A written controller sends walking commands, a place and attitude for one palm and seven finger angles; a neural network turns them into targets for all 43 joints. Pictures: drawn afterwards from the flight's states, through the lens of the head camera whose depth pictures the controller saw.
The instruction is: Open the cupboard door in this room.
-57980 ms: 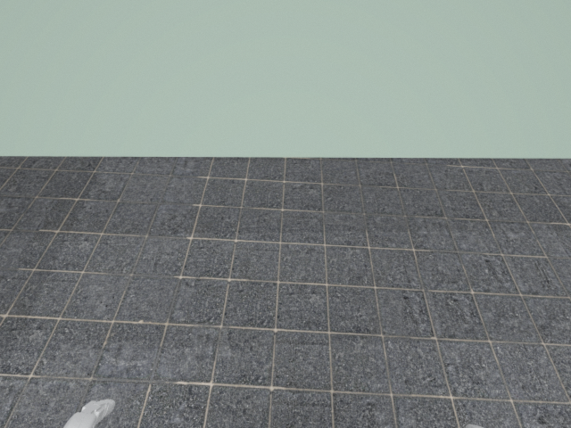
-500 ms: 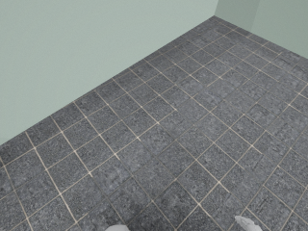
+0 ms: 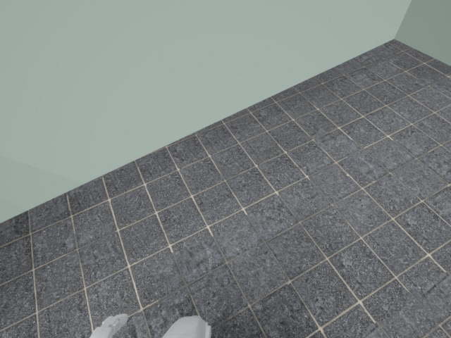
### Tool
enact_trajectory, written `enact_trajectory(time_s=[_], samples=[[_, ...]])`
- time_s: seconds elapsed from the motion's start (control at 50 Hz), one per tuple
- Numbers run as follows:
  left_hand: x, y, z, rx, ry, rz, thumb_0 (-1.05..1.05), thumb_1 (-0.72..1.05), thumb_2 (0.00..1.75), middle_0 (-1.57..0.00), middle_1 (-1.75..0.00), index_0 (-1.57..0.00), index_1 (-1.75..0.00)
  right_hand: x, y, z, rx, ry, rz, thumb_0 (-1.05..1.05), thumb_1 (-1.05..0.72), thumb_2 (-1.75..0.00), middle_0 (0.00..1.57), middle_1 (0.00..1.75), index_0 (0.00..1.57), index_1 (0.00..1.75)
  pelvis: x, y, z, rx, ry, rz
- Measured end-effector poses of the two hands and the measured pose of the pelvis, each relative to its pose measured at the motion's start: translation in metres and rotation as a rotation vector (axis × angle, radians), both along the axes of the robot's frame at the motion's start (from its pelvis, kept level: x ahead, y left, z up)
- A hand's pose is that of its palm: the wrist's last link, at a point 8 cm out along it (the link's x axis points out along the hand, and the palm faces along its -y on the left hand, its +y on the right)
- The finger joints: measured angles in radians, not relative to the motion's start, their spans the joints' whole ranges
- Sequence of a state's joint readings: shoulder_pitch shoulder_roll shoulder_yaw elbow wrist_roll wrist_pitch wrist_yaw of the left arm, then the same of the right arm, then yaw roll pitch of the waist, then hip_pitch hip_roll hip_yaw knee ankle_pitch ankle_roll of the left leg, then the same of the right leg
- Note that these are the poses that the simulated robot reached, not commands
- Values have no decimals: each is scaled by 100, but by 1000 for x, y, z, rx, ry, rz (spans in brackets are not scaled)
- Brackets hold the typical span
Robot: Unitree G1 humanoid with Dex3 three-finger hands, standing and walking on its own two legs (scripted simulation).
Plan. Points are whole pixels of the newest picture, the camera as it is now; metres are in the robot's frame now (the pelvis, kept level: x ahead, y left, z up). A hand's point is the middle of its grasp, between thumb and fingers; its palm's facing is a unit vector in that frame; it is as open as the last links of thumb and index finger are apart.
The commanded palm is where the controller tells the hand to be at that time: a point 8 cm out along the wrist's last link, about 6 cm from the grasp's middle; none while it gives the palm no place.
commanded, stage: turn to face it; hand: left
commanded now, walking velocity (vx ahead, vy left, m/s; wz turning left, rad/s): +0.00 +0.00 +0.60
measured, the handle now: out of the picture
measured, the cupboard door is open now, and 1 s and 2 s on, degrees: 45 45 45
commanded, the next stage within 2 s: none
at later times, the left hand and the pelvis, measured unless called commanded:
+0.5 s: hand out of the picture +0.02 +0.26 -0.17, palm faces +0.32 -0.92 -0.24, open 7.4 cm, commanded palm none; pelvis +0.01 +0.03 +0.01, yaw +17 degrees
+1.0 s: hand out of the picture -0.02 +0.18 -0.15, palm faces +0.58 -0.78 -0.23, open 7.4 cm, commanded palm none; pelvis +0.03 -0.01 +0.01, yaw +37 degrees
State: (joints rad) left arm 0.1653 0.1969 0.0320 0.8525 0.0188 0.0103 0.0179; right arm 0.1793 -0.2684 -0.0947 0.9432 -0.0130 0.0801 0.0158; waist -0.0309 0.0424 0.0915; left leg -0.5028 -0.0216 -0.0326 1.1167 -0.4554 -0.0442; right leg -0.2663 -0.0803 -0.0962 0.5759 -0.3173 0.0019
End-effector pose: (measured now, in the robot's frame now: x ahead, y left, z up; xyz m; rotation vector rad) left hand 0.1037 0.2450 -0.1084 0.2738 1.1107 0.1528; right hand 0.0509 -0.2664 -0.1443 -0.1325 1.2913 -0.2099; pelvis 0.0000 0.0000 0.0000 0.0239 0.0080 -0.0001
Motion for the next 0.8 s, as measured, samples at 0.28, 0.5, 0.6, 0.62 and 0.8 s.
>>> enact_trajectory(time_s=[0.28,0.5,0.6,0.62,0.8], samples=[[-98,26,-47,-107,128,273,1,90,90,-21,-30,-20,-30,105,45,21,-68,-111,284,1,-91,-90,20,30,20,30,7,21,-12,-17,-1,202],[-105,60,-25,-67,91,380,1,91,90,-20,-30,-19,-30,117,77,36,-71,-113,401,0,-90,-90,20,30,20,30,7,28,5,-50,12,302],[-91,54,-14,-44,33,402,1,91,90,-20,-30,-19,-30,114,71,27,-42,-70,421,0,-90,-90,20,30,20,30,10,17,6,-50,12,353],[-89,51,-12,-39,23,405,1,91,90,-20,-30,-19,-30,113,68,25,-36,-61,424,0,-90,-90,20,30,20,30,11,13,5,-48,13,364],[-100,5,-1,-4,-21,489,1,91,90,-20,-30,-20,-30,136,41,1,-2,0,487,1,-90,-90,20,30,20,30,21,-16,0,-16,0,492]])
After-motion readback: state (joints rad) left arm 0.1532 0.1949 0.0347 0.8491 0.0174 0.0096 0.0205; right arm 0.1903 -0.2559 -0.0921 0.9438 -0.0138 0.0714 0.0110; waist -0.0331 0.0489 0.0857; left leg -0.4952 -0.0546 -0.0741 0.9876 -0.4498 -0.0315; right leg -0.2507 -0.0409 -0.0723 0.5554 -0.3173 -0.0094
